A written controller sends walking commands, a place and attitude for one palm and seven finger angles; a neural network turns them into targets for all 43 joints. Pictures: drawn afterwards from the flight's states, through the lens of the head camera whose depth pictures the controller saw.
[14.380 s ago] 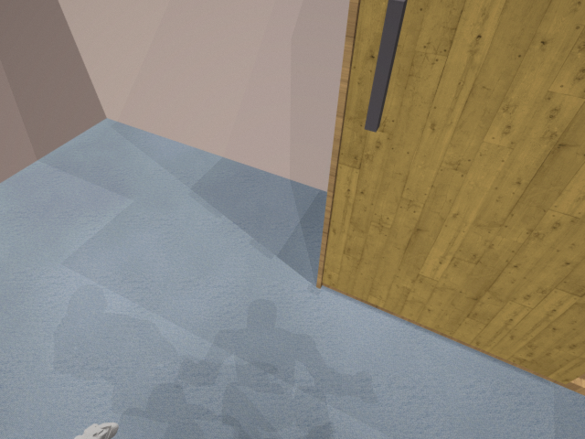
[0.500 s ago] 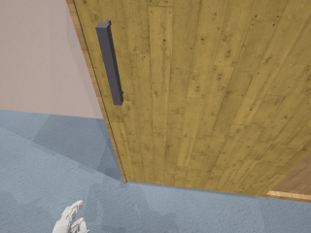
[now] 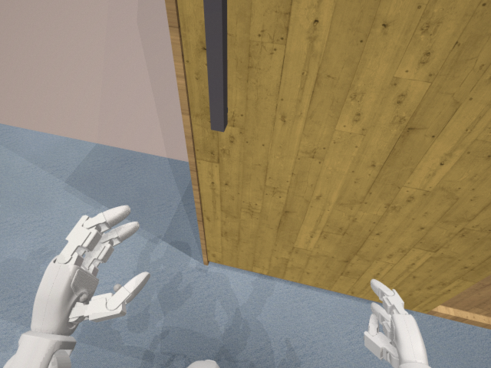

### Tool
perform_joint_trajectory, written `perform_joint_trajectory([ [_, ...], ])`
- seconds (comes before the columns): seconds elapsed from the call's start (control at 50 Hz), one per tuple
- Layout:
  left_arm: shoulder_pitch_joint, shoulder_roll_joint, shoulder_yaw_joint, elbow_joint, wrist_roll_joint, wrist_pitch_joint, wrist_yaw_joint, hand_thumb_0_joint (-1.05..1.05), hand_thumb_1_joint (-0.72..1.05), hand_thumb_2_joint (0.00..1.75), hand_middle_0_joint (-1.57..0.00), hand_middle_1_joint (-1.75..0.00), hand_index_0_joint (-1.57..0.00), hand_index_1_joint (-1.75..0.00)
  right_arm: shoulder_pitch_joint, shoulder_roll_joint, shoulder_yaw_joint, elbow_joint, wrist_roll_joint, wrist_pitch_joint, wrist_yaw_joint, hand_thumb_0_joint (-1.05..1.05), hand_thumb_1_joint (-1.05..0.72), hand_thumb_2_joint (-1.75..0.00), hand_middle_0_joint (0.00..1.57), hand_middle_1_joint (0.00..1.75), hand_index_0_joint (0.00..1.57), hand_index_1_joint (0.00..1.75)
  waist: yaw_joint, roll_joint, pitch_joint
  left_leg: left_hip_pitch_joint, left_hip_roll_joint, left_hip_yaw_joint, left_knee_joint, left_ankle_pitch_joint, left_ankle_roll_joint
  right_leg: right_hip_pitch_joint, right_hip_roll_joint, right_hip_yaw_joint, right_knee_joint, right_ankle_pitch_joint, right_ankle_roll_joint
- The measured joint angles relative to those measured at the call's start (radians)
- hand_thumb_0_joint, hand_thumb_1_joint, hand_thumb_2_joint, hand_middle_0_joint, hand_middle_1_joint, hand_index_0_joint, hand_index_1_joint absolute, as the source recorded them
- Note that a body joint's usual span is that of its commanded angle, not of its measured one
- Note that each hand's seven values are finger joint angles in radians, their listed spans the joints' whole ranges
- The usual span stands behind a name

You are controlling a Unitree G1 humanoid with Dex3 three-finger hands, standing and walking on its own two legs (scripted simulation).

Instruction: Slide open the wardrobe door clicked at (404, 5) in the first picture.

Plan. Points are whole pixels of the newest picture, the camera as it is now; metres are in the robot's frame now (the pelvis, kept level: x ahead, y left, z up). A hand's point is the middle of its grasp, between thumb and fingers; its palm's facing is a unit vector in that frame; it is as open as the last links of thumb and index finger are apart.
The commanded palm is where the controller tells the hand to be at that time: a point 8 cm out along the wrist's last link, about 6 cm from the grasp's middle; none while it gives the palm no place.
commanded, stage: raise the hand with hooked fingers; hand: left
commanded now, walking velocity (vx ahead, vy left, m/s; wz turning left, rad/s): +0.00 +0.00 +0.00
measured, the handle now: (220, 61) +0.56 +0.12 +0.21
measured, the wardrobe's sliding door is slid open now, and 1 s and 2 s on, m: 0.00 0.00 0.00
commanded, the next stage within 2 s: move the hooked fingers beside the handle in 1.48 s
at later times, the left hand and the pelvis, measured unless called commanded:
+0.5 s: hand (94, 221) +0.26 +0.24 +0.14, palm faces -0.09 -0.99 -0.10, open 12.7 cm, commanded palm +0.23 +0.30 +0.16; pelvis +0.02 +0.02 +0.03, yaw -2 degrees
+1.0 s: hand (39, 129) +0.31 +0.29 +0.25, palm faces +0.01 -0.99 -0.11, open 14.0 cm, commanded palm +0.27 +0.32 +0.24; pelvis +0.03 +0.00 +0.05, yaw -1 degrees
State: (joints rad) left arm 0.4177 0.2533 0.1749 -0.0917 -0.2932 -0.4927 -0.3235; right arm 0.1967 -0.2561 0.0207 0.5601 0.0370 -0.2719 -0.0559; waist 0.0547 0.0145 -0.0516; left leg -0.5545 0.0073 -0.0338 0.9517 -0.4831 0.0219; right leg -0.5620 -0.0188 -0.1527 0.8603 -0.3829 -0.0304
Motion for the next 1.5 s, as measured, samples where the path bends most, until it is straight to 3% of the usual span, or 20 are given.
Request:
perform_joint_trajectory([
  [0.04, -0.072, 0.024, -0.015, 0.022, 0.012, 0.071, -0.048, 0.01, 0.33, 0.65, -0.23, -0.67, -0.23, -0.67, 0.005, 0.028, 0.027, 0.017, 0.008, 0.006, -0.004, 0.01, -0.91, -0.90, 0.20, 0.30, 0.20, 0.30, -0.014, 0.014, -0.001, 0.009, -0.002, 0.011, -0.017, 0.008, 0.005, 0.004, -0.001, 0.011, -0.015, 0.010, 0.006],
  [0.1, -0.128, 0.069, -0.009, 0.074, 0.016, 0.241, -0.094, 0.01, 0.26, 0.62, -0.24, -0.72, -0.24, -0.72, 0.030, 0.066, 0.057, 0.015, 0.016, 0.028, -0.009, 0.01, -0.91, -0.90, 0.21, 0.30, 0.20, 0.30, -0.044, 0.021, -0.004, 0.042, -0.005, 0.042, -0.071, 0.026, 0.014, 0.019, -0.002, 0.042, -0.051, 0.030, 0.015],
  [0.14, -0.125, 0.088, 0.022, 0.084, -0.007, 0.335, -0.090, 0.00, 0.21, 0.60, -0.25, -0.75, -0.25, -0.75, 0.055, 0.078, 0.068, 0.005, 0.014, 0.036, -0.013, 0.01, -0.90, -0.90, 0.21, 0.30, 0.20, 0.30, -0.064, 0.020, -0.004, 0.073, -0.006, 0.062, -0.110, 0.038, 0.017, 0.038, -0.001, 0.061, -0.078, 0.042, 0.019],
  [0.18, -0.103, 0.091, 0.071, 0.062, -0.041, 0.380, -0.059, 0.00, 0.17, 0.58, -0.25, -0.78, -0.25, -0.78, 0.084, 0.079, 0.068, 0.000, 0.011, 0.032, -0.012, 0.01, -0.90, -0.90, 0.21, 0.30, 0.20, 0.30, -0.071, 0.016, -0.004, 0.103, -0.006, 0.074, -0.144, 0.047, 0.019, 0.060, 0.001, 0.074, -0.105, 0.051, 0.022],
  [0.26, -0.059, 0.073, 0.151, -0.029, -0.073, 0.346, 0.006, 0.00, 0.08, 0.54, -0.26, -0.84, -0.26, -0.84, 0.134, 0.054, 0.047, 0.016, 0.006, 0.000, -0.003, 0.01, -0.90, -0.90, 0.21, 0.30, 0.20, 0.30, -0.053, 0.007, -0.011, 0.143, -0.009, 0.077, -0.186, 0.055, 0.021, 0.102, 0.002, 0.077, -0.149, 0.061, 0.028],
  [0.34, -0.075, 0.059, 0.145, -0.055, -0.054, 0.320, -0.012, 0.00, -0.02, 0.50, -0.26, -0.90, -0.26, -0.90, 0.137, 0.002, 0.028, 0.044, 0.011, -0.024, -0.002, 0.01, -0.90, -0.90, 0.21, 0.30, 0.20, 0.30, -0.029, 0.017, -0.012, 0.162, -0.016, 0.060, -0.197, 0.057, 0.028, 0.136, -0.005, 0.061, -0.176, 0.065, 0.036],
  [0.46, -0.154, 0.103, 0.101, 0.010, -0.017, 0.432, -0.077, 0.00, -0.16, 0.44, -0.27, -0.99, -0.27, -0.99, 0.077, -0.030, 0.022, 0.047, 0.020, -0.031, -0.036, 0.02, -0.91, -0.90, 0.21, 0.30, 0.20, 0.30, -0.021, 0.019, 0.006, 0.216, -0.025, 0.056, -0.237, 0.074, 0.034, 0.191, -0.012, 0.057, -0.214, 0.078, 0.041],
  [0.62, -0.302, 0.166, 0.226, 0.049, -0.079, 0.456, -0.090, -0.01, -0.35, 0.36, -0.29, -1.11, -0.29, -1.11, 0.040, -0.001, 0.051, 0.025, 0.023, -0.038, -0.043, 0.01, -0.91, -0.90, 0.21, 0.30, 0.20, 0.30, -0.004, 0.008, 0.003, 0.317, -0.019, 0.051, -0.324, 0.105, 0.022, 0.294, -0.001, 0.052, -0.301, 0.107, 0.033],
  [0.78, -0.405, 0.201, 0.221, 0.131, -0.040, 0.627, -0.158, -0.01, -0.46, 0.31, -0.29, -1.18, -0.29, -1.18, 0.024, -0.004, 0.076, 0.012, 0.032, 0.012, -0.038, 0.01, -0.91, -0.90, 0.21, 0.30, 0.20, 0.30, 0.008, 0.039, 0.028, 0.351, -0.025, 0.049, -0.381, 0.139, 0.022, 0.323, -0.004, 0.051, -0.345, 0.133, 0.030],
  [0.94, -0.506, 0.249, 0.309, 0.163, -0.075, 0.596, -0.177, -0.01, -0.49, 0.30, -0.30, -1.20, -0.30, -1.20, 0.050, 0.008, 0.091, 0.045, 0.033, 0.032, -0.040, 0.01, -0.90, -0.90, 0.21, 0.30, 0.20, 0.30, 0.008, 0.032, 0.023, 0.392, -0.015, 0.043, -0.431, 0.160, 0.008, 0.363, 0.008, 0.045, -0.389, 0.148, 0.016],
  [1.04, -0.603, 0.301, 0.313, 0.295, -0.056, 0.683, -0.207, -0.01, -0.50, 0.30, -0.30, -1.20, -0.30, -1.20, 0.050, -0.019, 0.084, 0.048, 0.050, 0.054, -0.041, 0.01, -0.90, -0.90, 0.21, 0.30, 0.20, 0.30, 0.002, 0.047, 0.027, 0.387, -0.015, 0.040, -0.441, 0.171, 0.004, 0.355, 0.008, 0.042, -0.393, 0.154, 0.012],
  [1.1, -0.592, 0.299, 0.292, 0.300, -0.047, 0.713, -0.225, -0.01, -0.50, 0.30, -0.30, -1.20, -0.30, -1.20, 0.047, -0.037, 0.073, 0.037, 0.053, 0.064, -0.035, 0.01, -0.90, -0.90, 0.21, 0.30, 0.20, 0.30, -0.007, 0.054, 0.029, 0.378, -0.015, 0.046, -0.444, 0.175, 0.003, 0.340, 0.008, 0.048, -0.387, 0.155, 0.011],
  [1.26, -0.508, 0.239, 0.318, 0.196, -0.079, 0.639, -0.210, -0.02, -0.50, 0.30, -0.30, -1.20, -0.30, -1.20, 0.050, -0.030, 0.056, 0.026, 0.042, 0.055, -0.026, 0.01, -0.91, -0.90, 0.21, 0.30, 0.20, 0.30, -0.016, 0.032, 0.018, 0.399, -0.002, 0.059, -0.452, 0.170, -0.006, 0.350, 0.022, 0.061, -0.385, 0.149, 0.001],
  [1.36, -0.544, 0.248, 0.323, 0.233, -0.053, 0.666, -0.171, -0.02, -0.50, 0.30, -0.30, -1.20, -0.30, -1.20, 0.046, -0.033, 0.053, 0.020, 0.051, 0.055, -0.035, 0.01, -0.91, -0.90, 0.20, 0.30, 0.20, 0.30, -0.004, 0.040, 0.027, 0.405, 0.000, 0.051, -0.451, 0.172, -0.010, 0.361, 0.023, 0.053, -0.388, 0.151, -0.002],
  [1.5, -0.540, 0.248, 0.287, 0.230, -0.049, 0.678, -0.196, -0.02, -0.50, 0.30, -0.30, -1.20, -0.30, -1.20, 0.028, -0.029, 0.063, 0.024, 0.050, 0.061, -0.043, 0.01, -0.91, -0.90, 0.21, 0.30, 0.20, 0.30, -0.002, 0.053, 0.030, 0.400, -0.005, 0.047, -0.453, 0.179, -0.008, 0.355, 0.018, 0.050, -0.385, 0.153, -0.001],
])
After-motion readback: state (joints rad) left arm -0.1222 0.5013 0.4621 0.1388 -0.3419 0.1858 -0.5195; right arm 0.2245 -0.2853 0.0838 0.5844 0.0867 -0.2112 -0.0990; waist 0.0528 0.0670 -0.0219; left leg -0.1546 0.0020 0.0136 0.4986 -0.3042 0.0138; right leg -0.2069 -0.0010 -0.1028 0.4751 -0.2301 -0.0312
